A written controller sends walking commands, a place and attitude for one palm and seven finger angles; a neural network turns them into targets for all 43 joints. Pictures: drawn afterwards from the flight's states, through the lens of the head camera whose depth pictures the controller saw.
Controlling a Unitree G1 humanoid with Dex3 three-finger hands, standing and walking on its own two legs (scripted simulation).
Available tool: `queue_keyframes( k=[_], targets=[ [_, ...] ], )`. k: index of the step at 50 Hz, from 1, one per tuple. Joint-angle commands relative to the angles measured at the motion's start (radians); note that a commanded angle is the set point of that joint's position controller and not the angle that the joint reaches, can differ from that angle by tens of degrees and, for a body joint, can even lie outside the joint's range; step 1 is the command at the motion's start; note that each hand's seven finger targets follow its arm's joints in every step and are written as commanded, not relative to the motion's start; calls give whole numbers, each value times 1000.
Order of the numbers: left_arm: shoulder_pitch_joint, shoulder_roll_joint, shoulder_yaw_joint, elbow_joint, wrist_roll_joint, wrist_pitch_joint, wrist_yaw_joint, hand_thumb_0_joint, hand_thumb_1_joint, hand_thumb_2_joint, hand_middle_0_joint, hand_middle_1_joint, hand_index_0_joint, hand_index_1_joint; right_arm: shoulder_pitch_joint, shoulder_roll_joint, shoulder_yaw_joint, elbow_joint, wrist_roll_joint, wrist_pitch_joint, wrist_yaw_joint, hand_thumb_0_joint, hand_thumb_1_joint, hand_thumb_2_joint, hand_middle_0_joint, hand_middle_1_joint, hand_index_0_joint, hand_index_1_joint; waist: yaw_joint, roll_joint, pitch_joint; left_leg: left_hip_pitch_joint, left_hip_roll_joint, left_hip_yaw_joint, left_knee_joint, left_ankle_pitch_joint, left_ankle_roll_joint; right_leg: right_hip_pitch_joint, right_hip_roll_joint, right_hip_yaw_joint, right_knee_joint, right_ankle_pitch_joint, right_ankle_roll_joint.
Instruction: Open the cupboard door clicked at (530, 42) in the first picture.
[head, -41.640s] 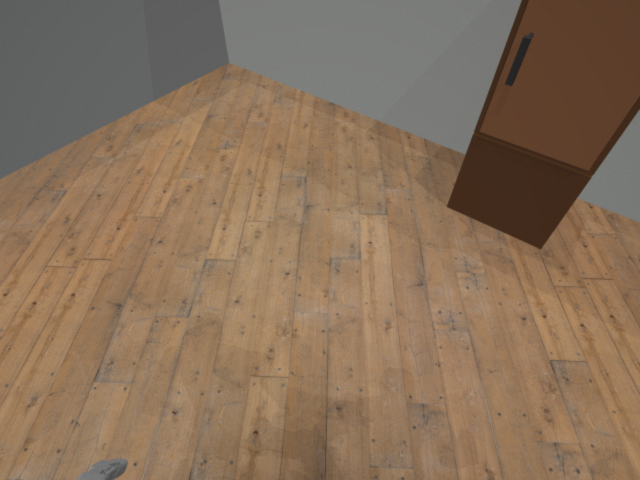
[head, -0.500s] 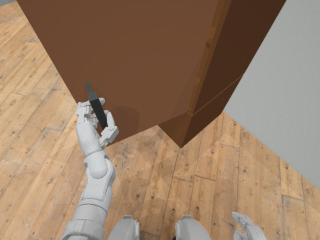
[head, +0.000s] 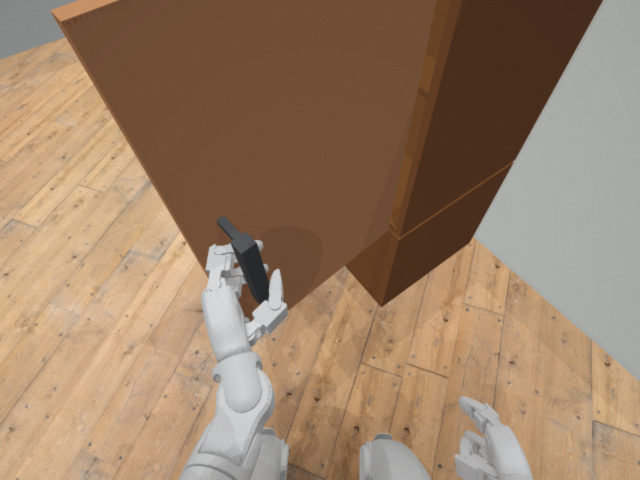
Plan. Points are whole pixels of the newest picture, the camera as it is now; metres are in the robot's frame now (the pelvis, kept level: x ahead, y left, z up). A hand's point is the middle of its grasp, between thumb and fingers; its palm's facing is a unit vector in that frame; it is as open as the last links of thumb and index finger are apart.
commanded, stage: open thumb and fingers to let go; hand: left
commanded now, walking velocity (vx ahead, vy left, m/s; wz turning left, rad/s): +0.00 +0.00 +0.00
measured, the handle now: (245, 263) +0.37 +0.11 +0.04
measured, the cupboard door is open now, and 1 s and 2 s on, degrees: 95 94 95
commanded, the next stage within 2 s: slide the hand sideways off the handle in 0.64 s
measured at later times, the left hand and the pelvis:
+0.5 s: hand (270, 295) +0.33 +0.08 +0.03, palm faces +0.33 -0.95 -0.02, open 14.3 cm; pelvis -0.01 +0.01 +0.00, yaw -1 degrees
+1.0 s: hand (257, 318) +0.30 +0.09 +0.03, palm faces -0.17 -0.99 +0.01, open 16.3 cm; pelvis -0.01 +0.04 +0.00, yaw -1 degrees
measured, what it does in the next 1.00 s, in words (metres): stands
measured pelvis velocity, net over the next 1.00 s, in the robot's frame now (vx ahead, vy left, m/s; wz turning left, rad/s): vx -0.01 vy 0.04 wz -0.02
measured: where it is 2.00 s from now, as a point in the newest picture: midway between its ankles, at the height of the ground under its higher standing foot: outside the picture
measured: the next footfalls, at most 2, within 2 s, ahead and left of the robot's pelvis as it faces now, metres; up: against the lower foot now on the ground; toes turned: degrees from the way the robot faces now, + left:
none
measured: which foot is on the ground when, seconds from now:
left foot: down 0.00-1.00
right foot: down 0.00-1.00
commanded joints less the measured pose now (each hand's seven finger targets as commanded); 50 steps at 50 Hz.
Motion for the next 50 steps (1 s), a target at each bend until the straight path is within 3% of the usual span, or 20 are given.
queue_keyframes(
  k=[1,8,11,13,18,20,23,31,33,34,37,38,39,40,42,43,45,46,48,50],
  targets=[
    [-263,-4,16,-190,-19,-56,-17,0,200,600,-350,-1275,-350,-1275,-2,-84,-28,-126,5,-45,-17,0,-900,-900,200,300,200,300,-38,-140,-330,55,-35,37,-74,157,53,357,-78,214,-298,358,100],
    [-316,44,67,-134,-27,-83,-28,0,-290,390,-315,-1222,-315,-1222,-4,-97,-32,-119,7,-44,-23,0,-900,-900,200,300,200,300,-36,-152,-305,24,-34,32,-72,121,56,340,-84,236,-321,270,99],
    [-316,13,40,-128,-26,-96,-29,0,-500,300,-300,-1200,-300,-1200,4,-96,-35,-115,6,-44,-18,0,-900,-900,200,300,200,300,-37,-113,-323,59,-34,39,-83,137,57,320,-72,206,-301,285,90],
    [-312,24,55,-110,-29,-94,-27,0,-500,300,-300,-1200,-300,-1200,12,-103,-36,-118,4,-45,-16,0,-900,-900,200,300,200,300,-34,-144,-326,50,-33,34,-83,149,59,325,-67,197,-294,297,89],
    [-337,16,48,-102,-14,-96,-8,0,-500,300,-258,-950,-258,-950,13,-105,-39,-119,4,-44,-12,0,-900,-900,200,300,200,300,-36,-127,-315,79,-31,39,-95,143,63,281,-50,161,-286,244,78],
    [-332,-8,28,-113,-6,-98,-1,0,-500,300,-242,-850,-242,-850,18,-102,-40,-121,1,-43,-8,0,-900,-900,200,300,200,300,-28,-94,-335,107,-32,44,-104,164,62,275,-40,135,-266,272,71],
    [-327,-6,33,-90,5,-87,9,0,-500,300,-217,-700,-217,-700,18,-105,-38,-126,-1,-41,-8,0,-900,-900,200,300,200,300,-28,-116,-320,104,-29,38,-107,169,63,261,-32,117,-256,271,67],
    [-328,-22,34,-110,12,-72,37,0,-500,300,-150,-300,-150,-300,9,-97,-33,-131,-6,-37,-6,0,-900,-900,200,300,200,300,-18,-87,-335,133,-28,40,-121,177,59,251,-20,89,-239,268,61],
    [-305,-10,52,-100,12,-63,40,0,-500,300,-150,-300,-150,-300,1,-97,-30,-137,-4,-34,-9,0,-900,-900,200,300,200,300,-13,-98,-322,127,-26,35,-124,176,59,249,-17,87,-241,259,59],
    [-331,-42,22,-113,8,-64,40,0,-500,300,-150,-300,-150,-300,0,-92,-27,-134,-5,-34,-7,0,-900,-900,200,300,200,300,-20,-83,-319,137,-27,35,-126,177,58,237,-16,78,-235,258,59],
    [-340,-56,14,-104,5,-59,43,0,-500,300,-150,-300,-150,-300,-6,-94,-26,-133,-5,-36,-3,0,-900,-900,200,300,200,300,-26,-88,-305,142,-25,33,-126,161,58,211,-12,70,-236,229,58],
    [-325,41,-195,-105,134,-90,-162,0,-500,300,-150,-300,-150,-300,42,-129,-26,-118,-2,-26,-3,0,-900,-900,200,300,200,300,-113,-122,-262,137,-24,37,-88,155,75,178,-20,93,-215,291,61],
    [-396,138,-93,-200,95,-133,-268,0,-500,300,-150,-300,-150,-300,57,-132,-36,-147,11,-22,-6,0,-900,-900,200,300,200,300,-72,-54,-351,148,-29,36,-82,174,78,218,-30,106,-202,329,50],
    [-366,162,-93,-224,78,-151,-353,0,-500,300,-150,-300,-150,-300,53,-133,-38,-157,16,-17,-11,0,-900,-900,200,300,200,300,-52,-19,-401,172,-31,39,-79,193,78,246,-30,118,-191,360,46],
    [-321,107,-160,-199,-9,-140,-521,0,-500,300,-150,-300,-150,-300,50,-135,-28,-186,47,-19,-17,0,-900,-900,200,300,200,300,-75,-43,-326,181,-29,29,-91,170,80,214,-25,106,-206,329,46],
    [-348,76,-159,-244,-87,-127,-573,0,-500,300,-150,-300,-150,-300,46,-140,-26,-208,63,-24,-19,0,-900,-900,200,300,200,300,-69,-8,-331,212,-28,20,-104,169,78,200,-20,94,-208,299,41],
    [-291,18,-144,-231,-203,-80,-613,0,-500,300,-150,-300,-150,-300,42,-138,-22,-217,85,-34,-23,0,-900,-900,200,300,200,300,-62,-29,-297,230,-27,10,-122,159,73,176,-10,71,-224,253,47],
    [-239,37,-103,-232,-230,-60,-609,0,-500,300,-150,-300,-150,-300,46,-145,-24,-222,90,-33,-24,0,-900,-900,200,300,200,300,-45,-64,-298,230,-23,4,-134,174,70,186,-7,58,-220,253,46],
    [-174,49,-78,-258,-235,-38,-581,0,-500,300,-150,-300,-150,-300,39,-151,-25,-246,91,-36,-18,0,-900,-900,200,300,200,300,-23,-70,-304,217,-25,-1,-138,198,69,188,-7,46,-197,258,45],
    [-109,72,-66,-298,-197,-41,-546,0,-500,300,-150,-300,-150,-300,50,-148,-29,-252,83,-34,-5,0,-900,-900,200,300,200,300,-10,-67,-320,216,-24,2,-126,232,67,184,-10,45,-173,291,44]
  ],
)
